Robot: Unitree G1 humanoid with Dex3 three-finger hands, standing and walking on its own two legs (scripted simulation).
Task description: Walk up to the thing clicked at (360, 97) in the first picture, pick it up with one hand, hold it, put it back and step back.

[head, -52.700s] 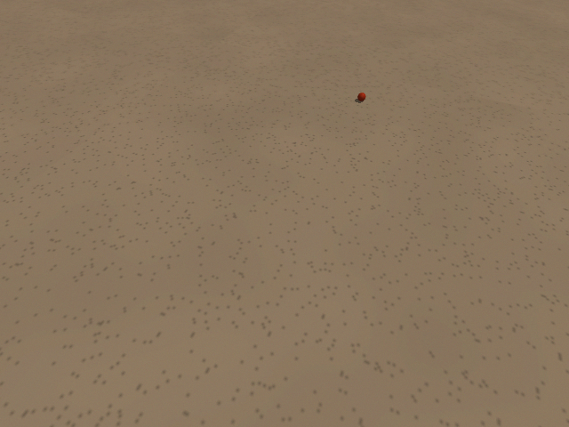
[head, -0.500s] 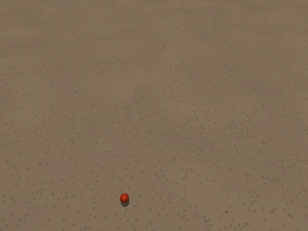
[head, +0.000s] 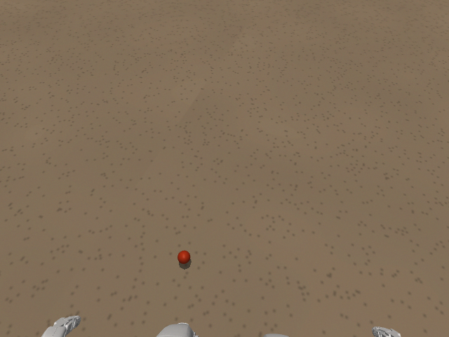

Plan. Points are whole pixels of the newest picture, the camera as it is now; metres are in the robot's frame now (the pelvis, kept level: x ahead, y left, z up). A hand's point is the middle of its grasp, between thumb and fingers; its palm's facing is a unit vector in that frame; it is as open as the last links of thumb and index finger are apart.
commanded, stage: step back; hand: left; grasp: from above
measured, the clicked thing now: (183, 257) +0.46 +0.17 -0.74
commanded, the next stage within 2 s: none
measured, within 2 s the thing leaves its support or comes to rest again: neither
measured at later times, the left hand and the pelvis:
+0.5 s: hand out of the picture +0.02 +0.26 -0.16, palm faces -0.10 -0.92 -0.39, open 7.4 cm; pelvis -0.10 +0.00 -0.01, yaw -4 degrees
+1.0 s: hand out of the picture -0.12 +0.29 -0.15, palm faces +0.00 -0.93 -0.36, open 7.4 cm; pelvis -0.24 +0.03 +0.00, yaw -1 degrees
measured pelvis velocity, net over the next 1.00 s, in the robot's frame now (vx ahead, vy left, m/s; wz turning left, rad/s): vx -0.24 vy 0.03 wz -0.02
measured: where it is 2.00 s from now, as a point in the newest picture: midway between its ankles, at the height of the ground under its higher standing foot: outside the picture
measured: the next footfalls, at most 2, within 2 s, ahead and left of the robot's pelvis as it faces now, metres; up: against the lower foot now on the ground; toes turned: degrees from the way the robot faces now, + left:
right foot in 0.44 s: -0.06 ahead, -0.11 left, +0.00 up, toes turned -1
left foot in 0.80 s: -0.16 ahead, +0.12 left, +0.00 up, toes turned -2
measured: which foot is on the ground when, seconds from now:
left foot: down 0.00-0.46, up 0.48-0.78, down 0.80-1.00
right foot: down 0.00-0.06, up 0.08-0.42, down 0.44-0.82, up 0.84-1.00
